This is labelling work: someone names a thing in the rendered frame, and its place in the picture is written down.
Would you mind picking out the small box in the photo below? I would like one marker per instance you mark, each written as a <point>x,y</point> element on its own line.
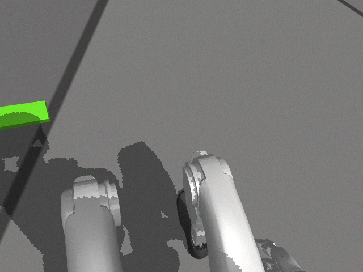
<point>14,116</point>

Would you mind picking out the right robot hand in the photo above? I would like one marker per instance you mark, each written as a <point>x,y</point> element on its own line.
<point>281,260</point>

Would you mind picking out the right robot foot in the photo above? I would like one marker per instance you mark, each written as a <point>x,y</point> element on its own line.
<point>195,251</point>

